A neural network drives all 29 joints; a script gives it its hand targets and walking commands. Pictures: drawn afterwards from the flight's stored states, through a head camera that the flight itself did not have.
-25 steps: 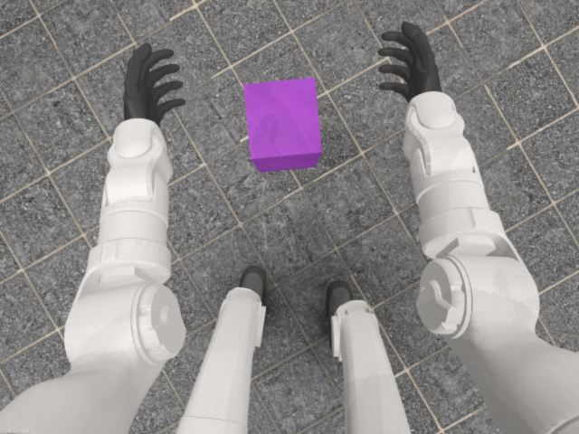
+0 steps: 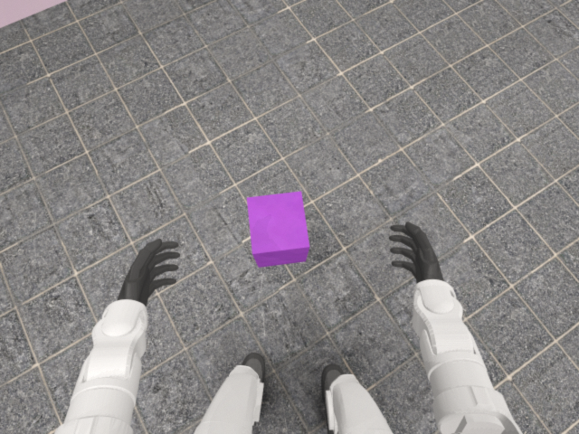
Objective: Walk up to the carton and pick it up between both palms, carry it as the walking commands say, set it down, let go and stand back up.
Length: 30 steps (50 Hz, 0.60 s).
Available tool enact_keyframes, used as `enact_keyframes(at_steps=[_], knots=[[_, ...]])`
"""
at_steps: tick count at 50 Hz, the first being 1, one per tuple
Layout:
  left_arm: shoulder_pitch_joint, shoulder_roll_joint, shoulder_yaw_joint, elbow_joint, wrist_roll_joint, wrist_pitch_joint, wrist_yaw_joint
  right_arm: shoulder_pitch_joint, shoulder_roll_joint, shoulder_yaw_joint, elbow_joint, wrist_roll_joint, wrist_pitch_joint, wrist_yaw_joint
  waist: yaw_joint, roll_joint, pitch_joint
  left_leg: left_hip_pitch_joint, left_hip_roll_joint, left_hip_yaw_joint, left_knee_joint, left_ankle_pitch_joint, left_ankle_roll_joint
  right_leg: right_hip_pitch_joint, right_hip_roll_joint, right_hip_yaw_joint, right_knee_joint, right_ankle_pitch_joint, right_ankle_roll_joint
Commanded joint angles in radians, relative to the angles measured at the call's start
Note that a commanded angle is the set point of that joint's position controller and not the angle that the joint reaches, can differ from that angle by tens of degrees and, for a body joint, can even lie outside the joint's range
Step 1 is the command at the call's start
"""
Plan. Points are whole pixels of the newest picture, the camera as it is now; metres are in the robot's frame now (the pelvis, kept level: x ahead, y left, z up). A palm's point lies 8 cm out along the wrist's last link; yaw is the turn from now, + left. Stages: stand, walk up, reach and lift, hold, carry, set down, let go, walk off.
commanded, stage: let go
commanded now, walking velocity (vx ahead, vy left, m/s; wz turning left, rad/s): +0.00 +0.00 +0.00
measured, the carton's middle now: (278, 232) +0.53 +0.06 -0.63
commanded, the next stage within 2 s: stand in 0.82 s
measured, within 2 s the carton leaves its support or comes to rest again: neither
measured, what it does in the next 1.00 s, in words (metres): stands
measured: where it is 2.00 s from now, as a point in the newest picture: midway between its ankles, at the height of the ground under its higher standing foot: (292, 409)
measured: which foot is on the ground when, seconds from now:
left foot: down 0.00-1.00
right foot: down 0.00-1.00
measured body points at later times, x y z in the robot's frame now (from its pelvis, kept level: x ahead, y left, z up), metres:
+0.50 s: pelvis +0.03 -0.01 +0.03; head +0.06 -0.01 +0.48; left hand +0.21 +0.22 -0.04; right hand +0.21 -0.25 -0.04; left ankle +0.02 +0.12 -0.71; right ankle +0.00 -0.14 -0.71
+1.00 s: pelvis +0.03 +0.00 +0.03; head +0.05 +0.02 +0.48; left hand +0.19 +0.28 -0.07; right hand +0.18 -0.27 -0.06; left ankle +0.02 +0.12 -0.71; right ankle +0.00 -0.14 -0.71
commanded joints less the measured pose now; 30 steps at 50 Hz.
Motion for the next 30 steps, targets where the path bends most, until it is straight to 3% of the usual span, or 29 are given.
enact_keyframes(at_steps=[1, 8, 17, 25, 30], knots=[[0.071, 0.072, -0.022, -0.091, -0.021, -0.040, 0.005, 0.054, -0.071, 0.013, -0.068, 0.028, -0.044, 0.024, -0.005, 0.021, -0.432, 0.506, -0.008, 0.062, -0.078, 0.317, -0.036, 0.286, 0.040, -0.087, -0.105, 0.188, -0.012], [0.307, 0.100, -0.073, -0.175, -0.046, -0.063, 0.019, 0.308, -0.142, 0.059, -0.129, 0.085, -0.090, 0.064, -0.020, 0.002, -0.278, 0.662, -0.014, 0.066, -0.193, 0.340, -0.029, 0.525, 0.032, -0.073, -0.237, 0.269, -0.014], [0.404, 0.146, -0.092, -0.195, -0.065, -0.019, 0.012, 0.477, -0.178, 0.104, -0.198, 0.113, -0.049, 0.106, -0.044, -0.050, -0.060, 0.734, -0.036, 0.096, -0.267, 0.240, -0.001, 0.666, 0.010, -0.069, -0.328, 0.257, -0.001], [0.397, 0.170, -0.091, -0.189, -0.047, 0.048, 0.008, 0.482, -0.196, 0.117, -0.225, 0.126, 0.014, 0.130, -0.047, -0.019, 0.048, 0.796, -0.039, 0.094, -0.287, 0.182, 0.007, 0.685, 0.010, -0.074, -0.343, 0.201, -0.002], [0.391, 0.176, -0.098, -0.191, -0.045, 0.076, 0.011, 0.485, -0.203, 0.109, -0.212, 0.119, 0.041, 0.132, -0.053, -0.004, 0.072, 0.815, -0.039, 0.094, -0.283, 0.207, 0.007, 0.699, 0.021, -0.079, -0.328, 0.235, -0.008]])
